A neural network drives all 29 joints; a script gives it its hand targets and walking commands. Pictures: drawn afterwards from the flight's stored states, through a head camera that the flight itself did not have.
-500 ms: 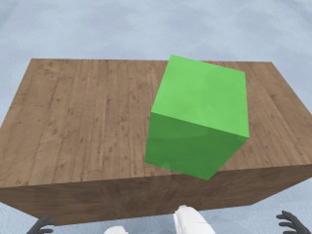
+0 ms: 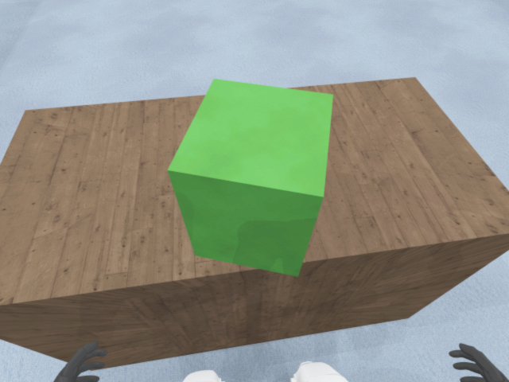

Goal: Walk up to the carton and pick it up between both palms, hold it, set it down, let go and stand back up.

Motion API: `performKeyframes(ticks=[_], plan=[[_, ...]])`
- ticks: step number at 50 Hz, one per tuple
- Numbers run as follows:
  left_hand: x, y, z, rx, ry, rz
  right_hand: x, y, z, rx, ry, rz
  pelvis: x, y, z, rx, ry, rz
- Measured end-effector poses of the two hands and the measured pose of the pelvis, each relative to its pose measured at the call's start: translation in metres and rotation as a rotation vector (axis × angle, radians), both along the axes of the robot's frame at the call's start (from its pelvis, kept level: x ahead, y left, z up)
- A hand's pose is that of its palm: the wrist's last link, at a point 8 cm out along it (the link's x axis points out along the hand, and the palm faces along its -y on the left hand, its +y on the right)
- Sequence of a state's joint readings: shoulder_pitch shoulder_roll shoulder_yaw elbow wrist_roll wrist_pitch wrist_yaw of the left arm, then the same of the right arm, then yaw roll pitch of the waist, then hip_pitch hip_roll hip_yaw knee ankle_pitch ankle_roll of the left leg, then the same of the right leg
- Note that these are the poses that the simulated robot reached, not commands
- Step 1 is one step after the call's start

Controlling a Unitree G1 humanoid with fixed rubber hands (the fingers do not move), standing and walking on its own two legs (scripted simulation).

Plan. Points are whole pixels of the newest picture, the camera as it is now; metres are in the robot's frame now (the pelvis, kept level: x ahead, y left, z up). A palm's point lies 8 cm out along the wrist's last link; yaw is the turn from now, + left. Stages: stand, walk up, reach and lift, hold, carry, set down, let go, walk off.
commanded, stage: walk up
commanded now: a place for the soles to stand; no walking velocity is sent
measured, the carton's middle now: (257, 182) +0.42 +0.01 +0.05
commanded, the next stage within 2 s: reach and lift in 0.98 s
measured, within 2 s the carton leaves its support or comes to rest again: neither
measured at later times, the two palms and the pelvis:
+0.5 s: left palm (69, 371) +0.16 +0.31 -0.08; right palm out of the picture +0.11 -0.33 -0.05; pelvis +0.01 +0.00 +0.01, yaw +0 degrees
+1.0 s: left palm (67, 371) +0.16 +0.31 -0.08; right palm (497, 370) +0.13 -0.33 -0.05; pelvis +0.02 +0.00 +0.01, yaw +0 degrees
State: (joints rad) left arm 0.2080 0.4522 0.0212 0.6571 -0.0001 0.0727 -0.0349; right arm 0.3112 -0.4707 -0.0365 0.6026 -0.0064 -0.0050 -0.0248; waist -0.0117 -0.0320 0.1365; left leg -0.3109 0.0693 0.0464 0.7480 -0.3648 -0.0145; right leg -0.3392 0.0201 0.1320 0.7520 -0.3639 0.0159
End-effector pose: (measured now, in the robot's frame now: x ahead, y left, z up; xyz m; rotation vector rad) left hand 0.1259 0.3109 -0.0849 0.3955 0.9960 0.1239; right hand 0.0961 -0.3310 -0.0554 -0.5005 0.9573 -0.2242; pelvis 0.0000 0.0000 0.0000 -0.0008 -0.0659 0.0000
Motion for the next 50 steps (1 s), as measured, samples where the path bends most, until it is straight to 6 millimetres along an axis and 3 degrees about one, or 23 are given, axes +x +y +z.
performKeyframes(ticks=[18,39,50], plan=[[0.027,-0.009,0.009,-0.002,-0.064,-0.024,0.01,-0.006,0.004,0.012,-0.008,0.008,0.006,-0.006,0.003,0.006,-0.001,-0.001],[0.033,-0.001,0.007,-0.005,-0.034,-0.005,0.036,-0.001,0.013,0.017,-0.039,0.023,0.018,-0.002,0.008,-0.001,-0.004,-0.001],[0.031,0.0,0.006,0.007,0.003,0.021,0.037,-0.003,0.009,0.019,-0.043,0.028,0.02,-0.003,0.009,0.0,-0.005,-0.001]])
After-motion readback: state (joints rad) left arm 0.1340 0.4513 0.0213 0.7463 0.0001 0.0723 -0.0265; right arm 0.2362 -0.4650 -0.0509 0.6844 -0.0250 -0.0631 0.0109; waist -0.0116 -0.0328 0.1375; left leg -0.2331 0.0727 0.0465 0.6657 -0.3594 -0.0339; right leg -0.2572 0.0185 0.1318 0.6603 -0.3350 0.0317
